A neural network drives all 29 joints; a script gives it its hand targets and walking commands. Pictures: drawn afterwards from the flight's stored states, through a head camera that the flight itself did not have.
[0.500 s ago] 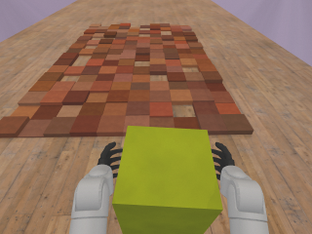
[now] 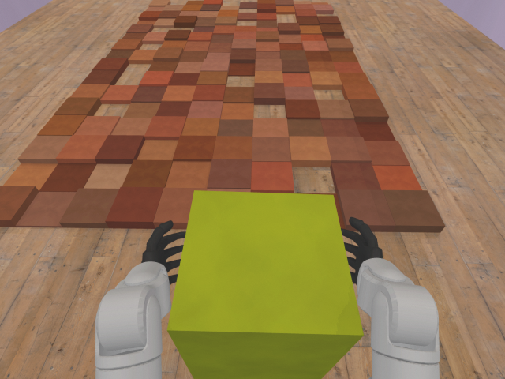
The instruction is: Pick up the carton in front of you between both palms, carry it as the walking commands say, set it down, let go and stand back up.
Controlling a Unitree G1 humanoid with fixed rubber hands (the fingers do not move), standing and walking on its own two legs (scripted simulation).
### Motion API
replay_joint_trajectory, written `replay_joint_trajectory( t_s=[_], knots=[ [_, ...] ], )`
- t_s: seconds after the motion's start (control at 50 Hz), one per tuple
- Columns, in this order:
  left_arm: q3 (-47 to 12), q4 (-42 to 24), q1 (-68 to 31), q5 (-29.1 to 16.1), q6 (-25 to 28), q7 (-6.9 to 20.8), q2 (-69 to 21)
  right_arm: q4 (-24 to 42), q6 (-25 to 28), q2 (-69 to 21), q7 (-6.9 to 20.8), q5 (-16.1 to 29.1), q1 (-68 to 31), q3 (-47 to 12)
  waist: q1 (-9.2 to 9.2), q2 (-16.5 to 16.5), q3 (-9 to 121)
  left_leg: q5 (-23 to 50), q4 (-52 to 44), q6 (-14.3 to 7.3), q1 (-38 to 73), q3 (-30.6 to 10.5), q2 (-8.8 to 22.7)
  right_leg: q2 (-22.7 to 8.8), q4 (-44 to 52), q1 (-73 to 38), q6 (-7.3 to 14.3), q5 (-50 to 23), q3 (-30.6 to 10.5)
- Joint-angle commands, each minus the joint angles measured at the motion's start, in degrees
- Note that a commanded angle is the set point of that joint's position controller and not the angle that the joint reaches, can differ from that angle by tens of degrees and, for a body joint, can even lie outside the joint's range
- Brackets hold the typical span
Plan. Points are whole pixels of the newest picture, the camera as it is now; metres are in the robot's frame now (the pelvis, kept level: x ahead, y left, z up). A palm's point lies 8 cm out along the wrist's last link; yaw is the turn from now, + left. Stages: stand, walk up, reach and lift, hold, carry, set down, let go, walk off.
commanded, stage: carry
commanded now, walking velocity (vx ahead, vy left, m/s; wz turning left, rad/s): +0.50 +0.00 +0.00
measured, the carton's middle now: (260, 291) +0.27 +0.01 +0.02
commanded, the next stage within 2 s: none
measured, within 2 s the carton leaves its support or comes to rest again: neither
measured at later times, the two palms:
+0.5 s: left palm (194, 134) +0.59 +0.17 +0.08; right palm (335, 137) +0.58 -0.13 +0.09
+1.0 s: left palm (227, 24) +1.03 +0.13 +0.16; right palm (330, 25) +1.03 -0.17 +0.16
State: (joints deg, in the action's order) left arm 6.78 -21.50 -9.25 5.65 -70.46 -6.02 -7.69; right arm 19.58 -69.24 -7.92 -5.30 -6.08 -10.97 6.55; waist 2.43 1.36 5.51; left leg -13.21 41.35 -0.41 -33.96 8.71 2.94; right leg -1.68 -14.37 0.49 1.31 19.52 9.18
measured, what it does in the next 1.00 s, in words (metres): walks ahead: left foot, then right foot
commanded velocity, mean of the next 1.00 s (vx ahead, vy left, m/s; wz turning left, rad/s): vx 0.50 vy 0.00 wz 0.00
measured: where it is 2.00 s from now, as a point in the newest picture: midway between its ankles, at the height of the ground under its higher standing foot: (273, 175)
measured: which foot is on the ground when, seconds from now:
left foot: up 0.00-0.08, down 0.10-0.66, up 0.68-1.00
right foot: down 0.00-0.14, up 0.16-0.62, down 0.64-1.00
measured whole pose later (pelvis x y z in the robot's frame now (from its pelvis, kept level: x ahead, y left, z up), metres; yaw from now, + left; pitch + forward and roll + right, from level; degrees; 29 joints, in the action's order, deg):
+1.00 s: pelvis +0.65 -0.01 +0.00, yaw -2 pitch +5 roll +0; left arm 13.0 -4.6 -45.9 1.5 -76.2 -8.5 0.7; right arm 5.2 -76.2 1.1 -8.0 -2.8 -46.5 14.2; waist 2.4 -1.0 -1.8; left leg -9.3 47.1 -2.9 -40.7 4.1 4.4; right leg -0.1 -24.0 10.1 3.6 19.4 11.2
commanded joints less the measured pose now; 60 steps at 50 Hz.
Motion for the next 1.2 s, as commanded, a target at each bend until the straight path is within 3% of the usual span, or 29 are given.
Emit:
replay_joint_trajectory(
  t_s=[0.0, 0.06, 0.08, 0.1, 0.12, 0.14, 0.18, 0.2, 0.28, 0.4, 0.52, 0.58, 0.6, 0.62, 0.64, 0.66, 0.68, 0.72, 0.76, 0.8, 0.86, 1.0, 1.04, 1.06, 1.08, 1.1, 1.12, 1.14, 1.18],
  knots=[
    [-41.8, -2.5, -26.8, -24.9, 0.5, 17.1, -50.7, 0.1, 0.3, -53.3, 13.1, 19.6, -20.1, -40.1, -1.07, 8.8, 7.0, 8.7, -10.7, -0.9, 6.2, 5.7, -3.7, -10.3, 0.2, -4.6, 3.7, -43.4, -2.8],
    [-42.0, -3.5, -27.4, -24.9, 1.0, 17.5, -50.2, 0.6, 0.9, -53.6, 13.4, 20.1, -20.8, -40.5, -2.78, 7.7, 12.2, 10.5, -14.3, -2.1, 28.3, 9.3, -6.7, -9.0, -14.9, 1.5, 1.0, -49.5, 3.6],
    [-41.9, -3.9, -27.7, -24.6, 1.2, 17.6, -49.8, 0.9, 0.9, -53.8, 13.7, 20.1, -20.9, -40.6, -3.74, 5.2, 15.2, 7.3, -14.8, -1.9, 37.8, 7.4, -4.4, -7.1, -24.7, 7.0, 0.1, -40.2, 4.1],
    [-41.9, -4.1, -28.9, -24.5, 1.1, 17.6, -49.4, 0.7, 0.9, -53.8, 14.0, 20.2, -20.4, -40.5, -5.13, -1.6, 17.5, -7.5, -19.1, -4.3, 44.0, -11.1, 7.2, -4.4, -39.1, 16.0, -1.5, -24.6, 3.6],
    [-42.7, -4.2, -29.2, -24.8, 0.7, 17.6, -50.2, -1.0, 1.3, -53.0, 14.1, 20.4, -21.0, -40.3, -3.99, -17.4, 20.1, -10.5, -28.6, -13.4, 51.1, -40.3, 21.7, 3.5, -54.4, 30.8, -2.8, 2.8, -0.8],
    [-42.6, -3.5, -28.4, -24.1, 1.2, 17.5, -50.2, -0.2, 1.5, -54.7, 14.5, 21.7, -21.1, -41.3, -3.88, -11.5, 18.6, -6.4, -30.3, -14.1, 49.3, -39.6, 22.4, -0.1, -61.3, 35.1, -1.2, 6.3, -8.2],
    [-42.7, -3.1, -28.4, -23.5, 2.4, 17.4, -53.1, 1.2, 2.4, -57.7, 15.0, 23.4, -23.4, -42.4, -3.29, -3.8, 16.9, 4.4, -29.2, -11.0, 41.5, -28.3, 18.9, -4.6, -58.7, 34.6, 0.7, 1.3, -9.7],
    [-42.4, -2.7, -27.7, -23.3, 3.1, 17.1, -54.5, 2.2, 2.7, -58.7, 15.2, 24.1, -24.5, -43.1, -3.13, -2.3, 16.3, 7.0, -29.6, -9.2, 38.3, -23.2, 17.1, -5.7, -53.9, 33.6, 0.7, -1.2, -9.8],
    [-42.9, -2.1, -22.8, -21.2, 5.4, 15.6, -56.7, 4.0, 3.6, -58.7, 16.5, 25.9, -22.7, -44.3, -3.33, -6.3, 17.0, 11.4, -30.3, -7.2, 37.4, -12.5, 14.0, -4.6, -42.8, 32.5, -0.4, -4.6, -5.4],
    [-44.3, -6.2, -22.3, -20.8, 5.7, 13.8, -54.0, 6.2, 3.3, -53.4, 17.2, 25.9, -19.8, -43.7, -3.59, -8.7, 11.1, 22.7, -30.5, -7.3, 42.8, -5.9, 11.4, -3.2, -28.7, 39.7, -1.8, -12.6, -0.7],
    [-44.0, -9.2, -29.1, -23.0, 2.2, 13.5, -46.1, 7.9, 0.9, -45.2, 15.1, 24.6, -23.6, -41.7, -4.06, -9.7, 4.7, 31.8, -29.0, -6.5, 42.7, -1.0, 9.9, -0.6, -16.2, 34.3, 0.6, -19.1, 3.8],
    [-42.3, -6.7, -32.6, -23.8, 0.3, 13.5, -42.3, 6.8, -0.7, -41.8, 14.1, 24.1, -28.5, -40.7, -3.08, -11.1, 9.0, 46.0, -16.3, -4.3, 41.7, 3.2, 8.8, 3.5, -13.9, 19.4, 2.1, -16.9, 7.2],
    [-41.4, -5.2, -33.9, -23.7, -0.1, 13.4, -41.2, 6.1, -1.3, -40.6, 13.8, 24.0, -30.5, -40.5, -1.88, -9.1, 12.5, 44.5, -6.1, -2.9, 37.8, 5.5, 6.7, 5.2, -12.0, 9.5, 2.1, -14.3, 8.7],
    [-40.4, -4.0, -35.4, -23.5, -0.5, 13.4, -40.4, 5.5, -1.7, -39.0, 13.6, 24.1, -33.6, -40.3, 0.78, -4.8, 17.4, 30.3, 6.7, -2.0, 27.9, 3.9, 5.6, -1.4, -12.4, -3.2, 2.9, -9.2, 0.4],
    [-39.1, -2.5, -38.8, -23.2, -0.4, 13.3, -38.0, 5.3, -2.4, -40.6, 13.5, 25.1, -37.4, -40.9, 1.71, 10.4, 22.9, 10.4, 26.1, 0.2, 8.1, 1.0, -1.7, -18.8, -7.8, -17.4, 12.3, 1.5, -30.6],
    [-39.6, -0.9, -40.2, -24.2, -0.7, 13.3, -39.9, 3.9, -2.5, -40.7, 13.3, 25.3, -40.2, -40.3, 1.77, 14.2, 20.8, -13.2, 35.8, -0.3, -2.4, -5.2, -5.6, -21.6, 0.0, -17.9, 14.8, -4.0, -40.5],
    [-39.7, -2.1, -44.0, -25.5, -0.8, 13.3, -41.0, 3.4, -2.4, -42.2, 13.1, 25.9, -43.3, -40.2, 1.47, 10.9, 20.1, -12.9, 40.8, -2.3, -5.0, -9.7, -2.3, -20.6, -2.4, -15.8, 14.1, -11.3, -33.8],
    [-40.3, -3.5, -53.2, -28.1, -0.8, 13.2, -43.5, 3.4, -2.3, -44.3, 12.4, 26.8, -49.9, -39.2, 0.28, 0.6, 18.8, -7.3, 35.4, -3.6, -4.3, -10.5, 1.7, -17.6, -4.3, -8.4, 10.6, -20.4, -23.6],
    [-40.5, -4.3, -61.6, -30.5, -0.9, 13.0, -44.5, 2.5, -2.4, -44.3, 11.3, 27.2, -55.7, -38.2, -0.17, 2.4, 19.8, -4.2, 30.0, -3.3, -1.4, -9.0, 2.4, -15.4, -3.2, -3.7, 8.7, -17.9, -17.1],
    [-39.3, -3.1, -66.0, -31.7, -1.8, 12.7, -43.2, 0.8, -3.0, -43.6, 10.0, 27.1, -59.9, -37.4, -0.14, 3.8, 20.5, -3.6, 26.1, -2.7, -2.8, -7.4, 1.9, -14.6, -2.7, -3.3, 9.7, -18.5, -14.1],
    [-36.5, 2.3, -70.1, -31.6, -3.6, 12.1, -41.4, -4.1, -4.6, -41.5, 8.5, 26.5, -64.6, -35.0, 0.18, 4.7, 19.6, -1.4, 18.5, -1.8, -7.9, -5.5, 1.8, -13.5, -3.7, -6.6, 11.1, -24.6, -11.2],
    [-28.4, 17.6, -80.7, -28.8, -5.8, 11.8, -43.3, -18.2, -7.3, -44.8, 9.3, 27.6, -77.6, -28.7, 1.57, 6.8, 16.6, 8.4, -2.9, -3.7, -4.1, -0.3, -2.1, -9.4, -10.6, -10.9, 8.8, -39.2, -4.6],
    [-26.5, 20.1, -84.0, -28.4, -6.0, 11.6, -45.3, -21.1, -7.7, -46.6, 9.8, 28.0, -80.7, -26.2, -0.63, 7.8, 18.0, 8.3, -8.5, -5.2, 5.1, 1.8, -5.2, -9.0, -17.8, -9.4, 6.4, -49.9, -1.9],
    [-25.8, 21.2, -86.6, -28.1, -6.3, 11.5, -46.6, -23.0, -7.7, -47.0, 9.9, 27.4, -82.0, -24.9, -3.44, 2.6, 20.9, 11.4, -13.1, -5.6, 17.3, 5.1, -8.0, -6.2, -29.2, -5.5, 4.3, -54.2, 1.5],
    [-25.8, 21.6, -88.7, -28.2, -6.4, 11.3, -47.5, -24.7, -7.6, -48.2, 10.0, 27.3, -82.0, -24.0, -6.57, -2.3, 24.8, 17.6, -16.1, -6.6, 34.3, 0.5, -3.4, -5.5, -40.9, 5.8, 2.1, -45.5, 1.4],
    [-24.7, 23.7, -88.8, -28.0, -6.4, 11.1, -48.6, -26.6, -7.7, -49.7, 10.3, 27.3, -80.6, -22.8, -7.41, -7.9, 26.0, 41.5, -11.0, -7.7, 48.4, -13.3, 7.9, -2.6, -49.2, 20.7, 1.7, -13.1, -1.9],
    [-23.6, 25.2, -87.6, -27.8, -6.6, 10.9, -51.0, -27.8, -7.3, -48.3, 10.3, 26.4, -80.1, -20.6, -8.13, -22.1, 32.9, 61.7, -6.9, -18.1, 68.6, -31.7, 17.6, 6.2, -65.5, 43.1, -0.2, 12.4, -5.9],
    [-21.9, 24.4, -87.0, -25.9, -6.4, 10.5, -50.4, -26.7, -7.3, -51.7, 10.5, 26.7, -79.8, -21.3, -9.99, -18.9, 34.1, 55.2, -8.4, -19.5, 69.8, -32.8, 17.7, 3.8, -71.9, 49.6, 0.5, 12.8, -9.7],
    [-21.4, 20.9, -88.4, -24.2, -5.8, 9.4, -52.2, -19.7, -6.6, -55.5, 10.9, 29.0, -84.9, -22.5, -10.03, -7.7, 27.2, 40.2, -10.1, -15.4, 64.2, -29.1, 15.5, 1.2, -71.2, 56.6, 1.8, 10.1, -10.7]
  ],
)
